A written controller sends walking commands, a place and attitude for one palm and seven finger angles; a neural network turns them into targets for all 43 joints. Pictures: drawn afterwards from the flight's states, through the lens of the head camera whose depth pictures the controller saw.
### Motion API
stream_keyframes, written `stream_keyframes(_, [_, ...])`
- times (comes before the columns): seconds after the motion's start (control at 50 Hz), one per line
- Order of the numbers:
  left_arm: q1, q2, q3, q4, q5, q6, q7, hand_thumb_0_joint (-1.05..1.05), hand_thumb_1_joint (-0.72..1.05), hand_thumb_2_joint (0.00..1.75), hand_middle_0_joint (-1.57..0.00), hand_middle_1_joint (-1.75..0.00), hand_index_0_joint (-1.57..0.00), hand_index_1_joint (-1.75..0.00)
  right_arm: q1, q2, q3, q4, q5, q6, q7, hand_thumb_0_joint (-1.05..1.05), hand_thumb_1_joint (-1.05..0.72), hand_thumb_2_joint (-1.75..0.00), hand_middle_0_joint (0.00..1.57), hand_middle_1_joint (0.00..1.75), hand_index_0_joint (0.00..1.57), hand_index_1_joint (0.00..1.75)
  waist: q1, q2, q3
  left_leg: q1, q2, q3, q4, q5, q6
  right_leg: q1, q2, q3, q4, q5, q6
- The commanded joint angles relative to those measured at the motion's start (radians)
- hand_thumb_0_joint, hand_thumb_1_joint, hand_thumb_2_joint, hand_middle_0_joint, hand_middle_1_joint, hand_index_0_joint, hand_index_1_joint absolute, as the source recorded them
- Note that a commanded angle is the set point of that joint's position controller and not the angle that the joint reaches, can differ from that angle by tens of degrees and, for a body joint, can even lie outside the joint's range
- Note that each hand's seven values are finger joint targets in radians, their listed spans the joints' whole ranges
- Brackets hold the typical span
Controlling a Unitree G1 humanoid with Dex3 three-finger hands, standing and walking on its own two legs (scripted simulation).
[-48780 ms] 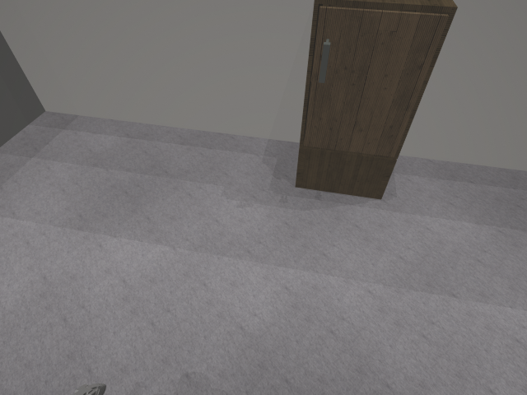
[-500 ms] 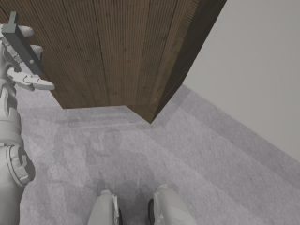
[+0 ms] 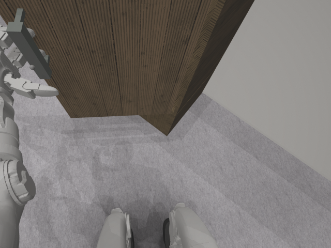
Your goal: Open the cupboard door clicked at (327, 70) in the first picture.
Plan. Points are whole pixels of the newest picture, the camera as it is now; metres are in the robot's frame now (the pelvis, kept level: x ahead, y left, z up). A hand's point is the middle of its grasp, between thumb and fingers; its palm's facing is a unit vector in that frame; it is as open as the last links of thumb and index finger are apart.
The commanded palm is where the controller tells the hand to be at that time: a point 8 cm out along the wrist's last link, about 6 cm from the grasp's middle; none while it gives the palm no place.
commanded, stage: close the thumb around the handle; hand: left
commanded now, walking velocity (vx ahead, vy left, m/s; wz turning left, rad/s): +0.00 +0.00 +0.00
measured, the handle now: (34, 46) +0.56 +0.26 +0.06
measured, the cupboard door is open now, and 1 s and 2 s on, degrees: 43 49 85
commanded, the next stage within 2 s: pull the door open along its arc in 0.56 s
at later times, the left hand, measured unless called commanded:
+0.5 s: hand (38, 65) +0.51 +0.24 +0.06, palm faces +0.02 -1.00 +0.00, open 6.3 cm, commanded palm +0.49 +0.28 +0.06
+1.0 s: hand (43, 85) +0.46 +0.23 +0.06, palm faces +0.03 -1.00 -0.01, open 6.3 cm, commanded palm +0.40 +0.26 +0.06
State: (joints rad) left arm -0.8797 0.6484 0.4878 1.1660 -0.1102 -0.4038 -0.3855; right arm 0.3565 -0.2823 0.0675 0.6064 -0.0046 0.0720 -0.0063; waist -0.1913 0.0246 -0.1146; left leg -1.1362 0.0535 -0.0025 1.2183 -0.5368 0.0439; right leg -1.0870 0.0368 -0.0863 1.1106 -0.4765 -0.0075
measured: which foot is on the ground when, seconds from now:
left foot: down 0.00-1.00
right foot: down 0.00-1.00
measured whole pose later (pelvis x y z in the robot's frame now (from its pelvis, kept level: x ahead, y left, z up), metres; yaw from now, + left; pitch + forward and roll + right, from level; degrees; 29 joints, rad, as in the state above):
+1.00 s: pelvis +0.01 +0.00 +0.02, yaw +0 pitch +23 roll -4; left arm -0.59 0.47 0.42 0.89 -0.19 -0.42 -0.32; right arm 0.38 -0.26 0.04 0.58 0.01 0.10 0.02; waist -0.15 0.03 -0.14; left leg -1.01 0.05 0.03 1.14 -0.53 0.04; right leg -0.98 0.04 -0.05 1.05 -0.47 -0.01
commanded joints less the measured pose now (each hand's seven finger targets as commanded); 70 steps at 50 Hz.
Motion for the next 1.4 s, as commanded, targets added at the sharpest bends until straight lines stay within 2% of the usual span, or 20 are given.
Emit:
stream_keyframes(0.0, [-0.394, 0.291, 0.030, -0.231, -0.026, -0.073, 0.002, 0.00, -0.05, 0.49, -0.33, -1.25, -0.33, -1.25, 0.185, -0.197, -0.077, -0.035, -0.005, -0.010, -0.012, 0.00, -0.90, -0.90, 0.20, 0.30, 0.20, 0.30, 0.007, 0.197, -0.514, 0.473, -0.009, -0.081, -0.137, 0.504, -0.016, 0.172, 0.023, 0.038, -0.105, 0.319, -0.015])
stream_keyframes(0.08, [-0.383, 0.264, 0.006, -0.176, -0.027, -0.063, -0.003, 0.00, 0.17, 0.59, -0.35, -1.27, -0.35, -1.27, 0.176, -0.198, -0.074, -0.031, -0.001, -0.008, -0.013, 0.00, -0.90, -0.90, 0.20, 0.30, 0.20, 0.30, -0.004, 0.166, -0.456, 0.434, -0.008, -0.080, -0.145, 0.437, -0.018, 0.152, 0.023, 0.035, -0.116, 0.271, -0.012])
stream_keyframes(0.16, [-0.431, 0.246, -0.008, -0.227, -0.025, -0.080, 0.004, 0.00, 0.40, 0.68, -0.36, -1.30, -0.36, -1.30, 0.185, -0.200, -0.080, -0.022, -0.007, -0.011, -0.013, 0.00, -0.90, -0.90, 0.20, 0.30, 0.20, 0.30, -0.003, 0.231, -0.517, 0.537, -0.001, -0.108, -0.147, 0.506, -0.032, 0.094, 0.022, 0.023, -0.106, 0.263, -0.018])
stream_keyframes(0.26, [-0.427, 0.204, -0.032, -0.223, -0.023, -0.074, 0.014, 0.00, 0.68, 0.80, -0.38, -1.33, -0.38, -1.33, 0.191, -0.198, -0.082, -0.017, -0.009, -0.004, -0.009, 0.00, -0.90, -0.90, 0.20, 0.30, 0.20, 0.30, -0.007, 0.222, -0.505, 0.567, 0.005, -0.120, -0.153, 0.535, -0.040, 0.066, 0.022, 0.013, -0.108, 0.254, -0.017])
stream_keyframes(0.34, [-0.418, 0.240, 0.001, -0.198, -0.014, -0.070, 0.037, 0.00, 0.90, 0.90, -0.40, -1.35, -0.40, -1.35, 0.194, -0.201, -0.081, -0.022, -0.011, -0.002, -0.011, 0.00, -0.90, -0.90, 0.20, 0.30, 0.20, 0.30, -0.002, 0.190, -0.503, 0.535, 0.000, -0.116, -0.157, 0.507, -0.036, 0.090, 0.023, 0.017, -0.110, 0.253, -0.017])
stream_keyframes(0.52, [-0.351, 0.314, 0.057, -0.215, -0.002, -0.082, 0.050, 0.00, 0.90, 0.90, -0.40, -1.35, -0.40, -1.35, 0.186, -0.197, -0.076, -0.054, -0.011, -0.004, -0.006, 0.00, -0.90, -0.90, 0.20, 0.30, 0.20, 0.30, 0.030, 0.194, -0.523, 0.479, -0.006, -0.087, -0.149, 0.526, -0.029, 0.183, 0.023, 0.031, -0.098, 0.313, -0.016])
stream_keyframes(0.64, [-0.369, 0.309, 0.055, -0.213, -0.008, -0.080, 0.044, 0.00, 0.90, 0.90, -0.40, -1.35, -0.40, -1.35, 0.187, -0.197, -0.077, -0.049, -0.008, -0.003, -0.009, 0.00, -0.90, -0.90, 0.20, 0.30, 0.20, 0.30, 0.018, 0.184, -0.506, 0.462, -0.007, -0.081, -0.148, 0.506, -0.024, 0.188, 0.023, 0.036, -0.103, 0.318, -0.012])
stream_keyframes(0.66, [-0.397, 0.226, -0.004, -0.246, -0.018, -0.084, 0.043, 0.00, 0.90, 0.90, -0.40, -1.35, -0.40, -1.35, 0.183, -0.187, -0.077, -0.048, -0.007, -0.005, -0.005, 0.00, -0.90, -0.90, 0.20, 0.30, 0.20, 0.30, 0.003, 0.193, -0.516, 0.487, -0.007, -0.082, -0.148, 0.503, -0.024, 0.171, 0.023, 0.033, -0.108, 0.313, -0.011])
stream_keyframes(0.68, [-0.401, 0.213, -0.008, -0.250, -0.019, -0.087, 0.046, 0.00, 0.90, 0.90, -0.40, -1.35, -0.40, -1.35, 0.186, -0.189, -0.082, -0.042, -0.009, -0.005, -0.005, 0.00, -0.90, -0.90, 0.20, 0.30, 0.20, 0.30, 0.003, 0.190, -0.523, 0.508, -0.003, -0.090, -0.148, 0.516, -0.028, 0.156, 0.023, 0.029, -0.106, 0.309, -0.013])
stream_keyframes(0.82, [-0.176, 0.170, 0.001, -0.332, -0.049, -0.090, 0.047, 0.00, 0.90, 0.90, -0.40, -1.35, -0.40, -1.35, 0.171, -0.178, -0.093, -0.064, 0.001, 0.002, 0.006, 0.00, -0.90, -0.90, 0.20, 0.30, 0.20, 0.30, 0.062, 0.162, -0.568, 0.527, -0.013, -0.063, -0.168, 0.584, -0.025, 0.259, 0.026, 0.035, -0.122, 0.385, -0.013])
stream_keyframes(0.86, [-0.081, 0.127, -0.019, -0.366, -0.061, -0.081, 0.045, 0.00, 0.90, 0.90, -0.40, -1.35, -0.40, -1.35, 0.156, -0.169, -0.096, -0.080, 0.007, 0.004, 0.009, 0.00, -0.90, -0.90, 0.20, 0.30, 0.20, 0.30, 0.075, 0.109, -0.539, 0.489, -0.019, -0.049, -0.185, 0.555, -0.019, 0.316, 0.027, 0.037, -0.134, 0.404, -0.011])
stream_keyframes(1.02, [0.373, -0.063, -0.101, -0.682, -0.145, -0.089, 0.064, 0.00, 0.90, 0.90, -0.40, -1.35, -0.40, -1.35, 0.070, -0.138, -0.116, -0.155, 0.032, -0.020, 0.027, 0.00, -0.90, -0.90, 0.20, 0.30, 0.20, 0.30, 0.137, 0.088, -0.480, 0.534, -0.022, -0.018, -0.246, 0.628, -0.024, 0.406, 0.023, 0.030, -0.166, 0.468, -0.010])
stream_keyframes(1.04, [0.400, -0.108, 0.021, -0.752, -0.215, -0.086, 0.213, 0.00, 0.90, 0.90, -0.40, -1.35, -0.40, -1.35, 0.038, -0.105, -0.116, -0.169, 0.022, -0.036, 0.026, 0.00, -0.90, -0.90, 0.20, 0.30, 0.20, 0.30, 0.216, 0.065, -0.449, 0.478, -0.028, -0.012, -0.265, 0.611, -0.036, 0.421, 0.018, 0.017, -0.169, 0.453, -0.006])
stream_keyframes(1.08, [0.539, -0.209, -0.037, -0.803, -0.178, -0.079, 0.357, 0.00, 0.90, 0.90, -0.40, -1.35, -0.40, -1.35, 0.013, -0.097, -0.115, -0.169, 0.015, -0.056, 0.040, 0.00, -0.90, -0.90, 0.20, 0.30, 0.20, 0.30, 0.199, 0.064, -0.399, 0.457, -0.029, -0.004, -0.279, 0.567, -0.050, 0.419, 0.015, 0.010, -0.161, 0.421, -0.006])
stream_keyframes(1.12, [0.629, -0.229, -0.032, -0.874, -0.140, -0.097, 0.472, 0.00, 0.90, 0.90, -0.40, -1.35, -0.40, -1.35, -0.013, -0.091, -0.116, -0.171, 0.002, -0.065, 0.047, 0.00, -0.90, -0.90, 0.20, 0.30, 0.20, 0.30, 0.211, 0.011, -0.392, 0.427, -0.035, 0.002, -0.277, 0.541, -0.048, 0.456, 0.011, 0.018, -0.149, 0.441, -0.009])
stream_keyframes(1.16, [0.665, -0.291, -0.075, -0.927, -0.089, -0.109, 0.573, 0.00, 0.90, 0.90, -0.40, -1.35, -0.40, -1.35, -0.041, -0.072, -0.111, -0.174, -0.013, -0.065, 0.052, 0.00, -0.90, -0.90, 0.20, 0.30, 0.20, 0.30, 0.217, 0.034, -0.362, 0.416, -0.039, 0.007, -0.278, 0.502, -0.054, 0.455, 0.003, 0.023, -0.139, 0.421, -0.014])
stream_keyframes(1.22, [0.672, -0.341, -0.117, -0.959, -0.011, -0.121, 0.711, 0.00, 0.90, 0.90, -0.40, -1.35, -0.40, -1.35, -0.086, -0.057, -0.108, -0.175, -0.036, -0.060, 0.050, 0.00, -0.90, -0.90, 0.20, 0.30, 0.20, 0.30, 0.221, -0.016, -0.340, 0.384, -0.048, 0.005, -0.269, 0.418, -0.049, 0.462, -0.007, 0.038, -0.136, 0.382, -0.016])
stream_keyframes(1.28, [0.690, -0.414, -0.208, -0.995, 0.060, -0.120, 0.792, 0.00, 0.90, 0.90, -0.40, -1.35, -0.40, -1.35, -0.116, -0.045, -0.104, -0.177, -0.049, -0.051, 0.048, 0.00, -0.90, -0.90, 0.20, 0.30, 0.20, 0.30, 0.216, -0.006, -0.330, 0.393, -0.053, 0.005, -0.266, 0.367, -0.048, 0.455, -0.015, 0.043, -0.144, 0.346, -0.019])
stream_keyframes(1.3, [0.703, -0.417, -0.229, -0.993, 0.077, -0.119, 0.797, 0.00, 0.90, 0.90, -0.40, -1.35, -0.40, -1.35, -0.116, -0.045, -0.105, -0.178, -0.052, -0.050, 0.045, 0.00, -0.90, -0.90, 0.20, 0.30, 0.20, 0.30, 0.205, -0.065, -0.332, 0.384, -0.054, -0.001, -0.263, 0.350, -0.041, 0.470, -0.013, 0.047, -0.157, 0.343, -0.016])
stream_keyframes(1.38, [0.723, -0.473, -0.309, -1.043, 0.096, -0.124, 0.788, 0.00, 0.90, 0.90, -0.40, -1.35, -0.40, -1.35, -0.150, -0.030, -0.104, -0.177, -0.049, -0.056, 0.031, 0.00, -0.90, -0.90, 0.20, 0.30, 0.20, 0.30, 0.200, -0.046, -0.321, 0.395, -0.061, 0.011, -0.265, 0.308, -0.036, 0.498, -0.023, 0.066, -0.186, 0.340, -0.013])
